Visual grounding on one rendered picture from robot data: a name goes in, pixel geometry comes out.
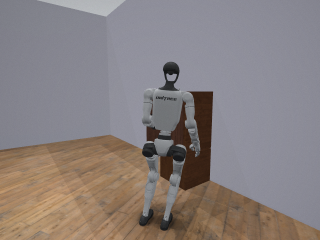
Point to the robot left forearm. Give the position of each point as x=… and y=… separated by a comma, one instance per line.
x=149, y=125

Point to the left robot foot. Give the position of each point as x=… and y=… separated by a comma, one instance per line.
x=144, y=219

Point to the cupboard door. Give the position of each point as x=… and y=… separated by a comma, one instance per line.
x=176, y=135

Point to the right robot upper arm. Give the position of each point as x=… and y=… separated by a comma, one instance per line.
x=187, y=97

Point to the left robot upper arm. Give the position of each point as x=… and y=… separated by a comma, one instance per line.
x=147, y=105

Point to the robot right forearm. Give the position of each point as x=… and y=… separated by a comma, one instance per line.
x=194, y=134

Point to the robot left shin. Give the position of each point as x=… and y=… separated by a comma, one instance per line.
x=148, y=195

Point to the right robot hand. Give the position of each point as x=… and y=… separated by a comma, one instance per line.
x=197, y=149

